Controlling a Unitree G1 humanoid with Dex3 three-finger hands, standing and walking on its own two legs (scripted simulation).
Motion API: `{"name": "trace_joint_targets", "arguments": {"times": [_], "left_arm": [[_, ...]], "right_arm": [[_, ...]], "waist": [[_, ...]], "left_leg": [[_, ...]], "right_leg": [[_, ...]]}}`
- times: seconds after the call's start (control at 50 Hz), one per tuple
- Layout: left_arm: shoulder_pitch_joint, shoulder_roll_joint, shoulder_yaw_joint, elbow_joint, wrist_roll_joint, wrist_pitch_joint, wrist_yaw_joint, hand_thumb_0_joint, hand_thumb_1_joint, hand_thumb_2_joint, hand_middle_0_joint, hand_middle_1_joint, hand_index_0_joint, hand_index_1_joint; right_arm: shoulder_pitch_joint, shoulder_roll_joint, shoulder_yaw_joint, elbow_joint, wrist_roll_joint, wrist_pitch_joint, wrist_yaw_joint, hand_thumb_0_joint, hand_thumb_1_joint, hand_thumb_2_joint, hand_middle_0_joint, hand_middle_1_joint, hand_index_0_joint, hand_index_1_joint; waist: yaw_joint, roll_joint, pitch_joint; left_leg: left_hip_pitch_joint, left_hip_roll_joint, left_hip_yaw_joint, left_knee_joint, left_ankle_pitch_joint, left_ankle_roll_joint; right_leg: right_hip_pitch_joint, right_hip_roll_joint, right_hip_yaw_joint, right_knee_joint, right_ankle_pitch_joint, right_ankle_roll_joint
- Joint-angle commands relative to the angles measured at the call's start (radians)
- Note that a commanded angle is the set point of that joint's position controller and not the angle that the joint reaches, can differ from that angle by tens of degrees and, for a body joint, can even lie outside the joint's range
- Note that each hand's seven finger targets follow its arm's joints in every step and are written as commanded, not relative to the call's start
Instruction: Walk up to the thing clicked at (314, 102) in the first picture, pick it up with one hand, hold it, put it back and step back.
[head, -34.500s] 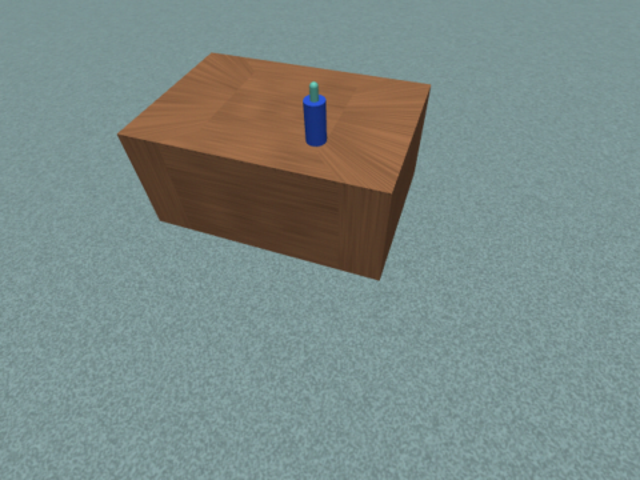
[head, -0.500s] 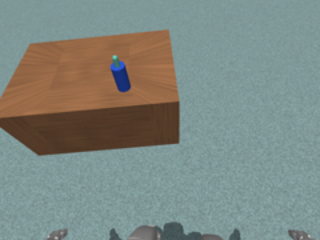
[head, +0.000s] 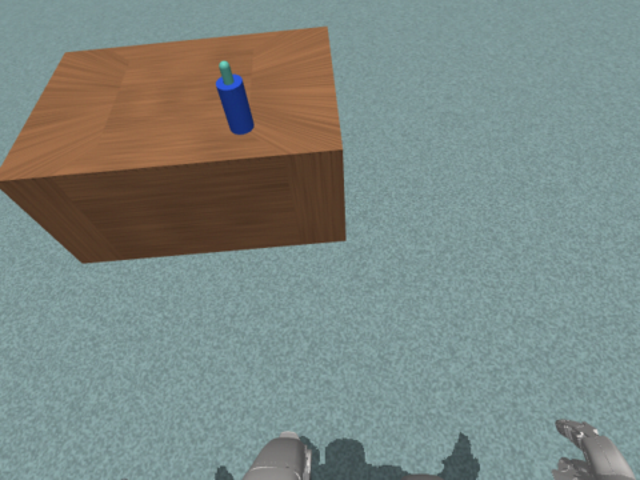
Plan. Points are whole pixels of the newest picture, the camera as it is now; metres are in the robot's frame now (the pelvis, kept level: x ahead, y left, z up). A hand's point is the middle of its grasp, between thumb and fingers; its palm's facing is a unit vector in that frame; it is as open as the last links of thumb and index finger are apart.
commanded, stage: step back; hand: left
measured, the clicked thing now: (233, 96) +1.05 +0.29 -0.20
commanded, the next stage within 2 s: stand in 1.12 s
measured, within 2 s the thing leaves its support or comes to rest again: neither
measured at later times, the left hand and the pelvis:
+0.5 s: hand out of the picture -0.04 +0.29 -0.13, palm faces +0.09 -0.91 -0.40, open 7.4 cm; pelvis -0.07 +0.00 +0.01, yaw +4 degrees
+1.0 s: hand out of the picture +0.04 +0.30 -0.13, palm faces +0.06 -0.93 -0.37, open 7.4 cm; pelvis -0.03 +0.03 +0.01, yaw +3 degrees
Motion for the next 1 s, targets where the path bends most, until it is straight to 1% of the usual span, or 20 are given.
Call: {"name": "trace_joint_targets", "arguments": {"times": [0.0, 0.02, 0.16, 0.22, 0.26, 0.28, 0.3, 0.32, 0.36, 0.48, 0.52, 0.54, 0.56, 0.7, 0.74, 0.78, 0.82, 0.86, 0.9, 0.98], "left_arm": [[-0.105, 0.321, 0.085, -0.112, 0.002, -0.042, 0.032, 0.0, 0.9, 0.9, -0.2, -0.3, -0.2, -0.3], [-0.117, 0.285, 0.082, -0.104, 0.005, -0.041, 0.033, 0.0, 0.9, 0.9, -0.2, -0.3, -0.2, -0.3], [0.033, 0.31, 0.1, -0.06, 0.018, -0.056, 0.02, 0.0, 0.9, 0.9, -0.2, -0.3, -0.2, -0.3], [-0.016, 0.323, 0.093, -0.056, 0.012, -0.05, 0.005, 0.0, 0.9, 0.9, -0.2, -0.3, -0.2, -0.3], [-0.036, 0.287, 0.068, -0.061, 0.013, -0.039, -0.001, 0.0, 0.9, 0.9, -0.2, -0.3, -0.2, -0.3], [-0.009, 0.24, 0.049, -0.059, 0.014, -0.036, -0.001, 0.0, 0.9, 0.9, -0.2, -0.3, -0.2, -0.3], [-0.07, 0.19, 0.033, -0.072, -0.013, -0.041, 0.0, 0.0, 0.9, 0.9, -0.2, -0.3, -0.2, -0.3], [-0.133, 0.277, 0.067, -0.06, -0.005, -0.041, 0.003, 0.0, 0.9, 0.9, -0.2, -0.3, -0.2, -0.3], [-0.033, 0.223, 0.054, -0.026, -0.021, -0.049, -0.012, 0.0, 0.9, 0.9, -0.2, -0.3, -0.2, -0.3], [0.065, 0.216, 0.065, 0.047, -0.007, -0.076, -0.004, 0.0, 0.9, 0.9, -0.2, -0.3, -0.2, -0.3], [0.103, 0.338, 0.091, 0.059, 0.004, -0.095, 0.006, 0.0, 0.9, 0.9, -0.2, -0.3, -0.2, -0.3], [0.041, 0.359, 0.094, 0.034, 0.004, -0.095, 0.003, 0.0, 0.9, 0.9, -0.2, -0.3, -0.2, -0.3], [0.005, 0.33, 0.088, 0.012, 0.0, -0.097, 0.003, 0.0, 0.9, 0.9, -0.2, -0.3, -0.2, -0.3], [-0.075, 0.236, 0.037, 0.002, -0.008, -0.077, -0.001, 0.0, 0.9, 0.9, -0.2, -0.3, -0.2, -0.3], [-0.056, 0.167, 0.013, 0.01, -0.031, -0.068, -0.004, 0.0, 0.9, 0.9, -0.2, -0.3, -0.2, -0.3], [-0.034, 0.212, 0.029, 0.037, -0.023, -0.066, 0.003, 0.0, 0.9, 0.9, -0.2, -0.3, -0.2, -0.3], [-0.027, 0.183, 0.021, 0.056, -0.026, -0.077, 0.007, 0.0, 0.9, 0.9, -0.2, -0.3, -0.2, -0.3], [0.005, 0.2, 0.027, 0.081, -0.03, -0.088, 0.011, 0.0, 0.9, 0.9, -0.2, -0.3, -0.2, -0.3], [-0.016, 0.251, 0.035, 0.075, -0.027, -0.091, 0.012, 0.0, 0.9, 0.9, -0.2, -0.3, -0.2, -0.3], [-0.073, 0.228, 0.019, 0.08, -0.025, -0.077, 0.013, 0.0, 0.9, 0.9, -0.2, -0.3, -0.2, -0.3]], "right_arm": [[0.042, -0.19, -0.051, -0.043, 0.015, -0.015, -0.024, 0.0, -0.9, -0.9, 0.2, 0.3, 0.2, 0.3], [0.072, -0.18, -0.047, -0.024, 0.019, -0.02, -0.022, 0.0, -0.9, -0.9, 0.2, 0.3, 0.2, 0.3], [0.024, -0.178, -0.05, -0.015, -0.017, -0.047, 0.002, 0.0, -0.9, -0.9, 0.2, 0.3, 0.2, 0.3], [0.103, -0.164, -0.05, 0.04, -0.01, -0.066, 0.016, 0.0, -0.9, -0.9, 0.2, 0.3, 0.2, 0.3], [0.186, -0.163, -0.064, 0.1, -0.008, -0.071, 0.019, 0.0, -0.9, -0.9, 0.2, 0.3, 0.2, 0.3], [0.222, -0.19, -0.076, 0.111, -0.02, -0.077, 0.015, 0.0, -0.9, -0.9, 0.2, 0.3, 0.2, 0.3], [0.191, -0.266, -0.075, 0.09, -0.028, -0.083, 0.012, 0.0, -0.9, -0.9, 0.2, 0.3, 0.2, 0.3], [0.124, -0.304, -0.081, 0.065, -0.023, -0.086, 0.014, 0.0, -0.9, -0.9, 0.2, 0.3, 0.2, 0.3], [0.024, -0.211, -0.044, 0.049, -0.022, -0.111, 0.006, 0.0, -0.9, -0.9, 0.2, 0.3, 0.2, 0.3], [0.053, -0.158, -0.031, 0.053, -0.012, -0.081, 0.013, 0.0, -0.9, -0.9, 0.2, 0.3, 0.2, 0.3], [0.051, -0.122, -0.024, 0.042, -0.006, -0.081, 0.01, 0.0, -0.9, -0.9, 0.2, 0.3, 0.2, 0.3], [0.077, -0.16, -0.041, 0.057, -0.014, -0.078, 0.005, 0.0, -0.9, -0.9, 0.2, 0.3, 0.2, 0.3], [0.095, -0.174, -0.045, 0.067, -0.011, -0.081, 0.009, 0.0, -0.9, -0.9, 0.2, 0.3, 0.2, 0.3], [0.163, -0.134, -0.052, 0.127, -0.017, -0.102, 0.011, 0.0, -0.9, -0.9, 0.2, 0.3, 0.2, 0.3], [0.077, -0.218, -0.055, 0.103, -0.021, -0.113, 0.005, 0.0, -0.9, -0.9, 0.2, 0.3, 0.2, 0.3], [0.028, -0.217, -0.052, 0.094, -0.018, -0.116, 0.009, 0.0, -0.9, -0.9, 0.2, 0.3, 0.2, 0.3], [0.016, -0.188, -0.04, 0.106, -0.014, -0.121, 0.005, 0.0, -0.9, -0.9, 0.2, 0.3, 0.2, 0.3], [-0.006, -0.169, -0.03, 0.111, 0.002, -0.114, 0.002, 0.0, -0.9, -0.9, 0.2, 0.3, 0.2, 0.3], [0.029, -0.152, -0.031, 0.111, 0.013, -0.106, -0.003, 0.0, -0.9, -0.9, 0.2, 0.3, 0.2, 0.3], [-0.015, -0.156, -0.033, 0.133, 0.006, -0.102, -0.004, 0.0, -0.9, -0.9, 0.2, 0.3, 0.2, 0.3]], "waist": [[-0.033, -0.132, -0.145], [-0.044, -0.139, -0.142], [0.066, -0.245, -0.123], [0.019, -0.292, -0.133], [-0.033, -0.208, -0.139], [-0.055, -0.071, -0.145], [-0.085, 0.193, -0.12], [-0.085, 0.071, -0.038], [-0.001, -0.016, -0.069], [0.018, 0.036, -0.129], [0.039, -0.194, -0.142], [0.016, -0.176, -0.088], [-0.001, -0.124, -0.071], [-0.059, -0.166, -0.163], [-0.029, 0.069, -0.162], [-0.009, 0.021, -0.139], [0.0, 0.072, -0.156], [0.012, 0.08, -0.217], [-0.018, -0.005, -0.285], [-0.013, -0.049, -0.238]], "left_leg": [[-0.019, -0.113, -0.16, 0.43, -0.107, 0.008], [-0.009, -0.12, -0.121, 0.397, -0.065, 0.005], [-0.039, -0.043, -0.022, 0.05, -0.123, -0.021], [0.184, -0.039, 0.081, -0.201, -0.176, 0.01], [0.395, -0.073, 0.117, -0.376, -0.028, 0.03], [0.494, -0.003, -0.021, -0.451, -0.104, 0.049], [0.356, 0.247, -0.458, -0.61, -0.472, 0.159], [0.125, 0.346, -0.546, -0.667, -0.576, 0.26], [0.227, 0.226, -0.296, -0.544, -0.188, 0.186], [0.073, 0.114, -0.069, -0.315, -0.056, 0.091], [-0.073, -0.043, 0.025, -0.033, -0.169, 0.024], [-0.01, -0.007, 0.009, 0.067, -0.193, 0.008], [0.01, 0.011, -0.02, 0.082, -0.152, 0.008], [0.342, -0.007, 0.063, -0.351, 0.083, 0.023], [0.282, 0.237, -0.3, -0.536, -0.095, 0.121], [0.243, 0.279, -0.276, -0.492, 0.038, 0.183], [0.309, 0.221, -0.149, -0.407, 0.388, 0.135], [0.285, 0.151, -0.029, -0.31, 0.615, 0.071], [0.286, 0.09, 0.024, -0.285, 0.497, 0.039], [0.297, 0.109, 0.003, -0.343, 0.393, 0.054]], "right_leg": [[-0.107, -0.345, 0.317, -0.275, 0.376, -0.194], [-0.085, -0.28, 0.214, -0.245, 0.367, -0.14], [0.101, -0.296, 0.3, -0.323, -0.233, -0.161], [-0.033, -0.288, 0.253, -0.346, -0.277, -0.141], [-0.163, -0.219, 0.16, -0.271, -0.299, -0.088], [-0.289, -0.172, 0.101, -0.137, -0.295, -0.055], [-0.389, -0.033, -0.013, 0.083, -0.241, 0.018], [-0.283, -0.068, 0.047, 0.226, -0.178, 0.022], [-0.226, -0.084, 0.067, 0.181, -0.055, 0.016], [0.198, -0.026, 0.005, -0.29, 0.1, 0.009], [0.179, -0.309, 0.469, -0.43, -0.24, -0.124], [0.023, -0.41, 0.553, -0.452, -0.328, -0.202], [-0.007, -0.396, 0.509, -0.433, -0.272, -0.215], [-0.147, -0.2, 0.151, -0.22, 0.067, -0.075], [-0.185, -0.041, 0.017, -0.028, 0.001, 0.003], [-0.114, -0.057, 0.022, 0.023, -0.09, 0.004], [-0.074, -0.068, 0.014, -0.111, 0.019, -0.002], [0.096, -0.093, 0.045, -0.218, 0.344, -0.003], [0.143, -0.147, 0.114, -0.167, 0.49, -0.037], [0.09, -0.143, 0.098, -0.179, 0.442, -0.027]]}}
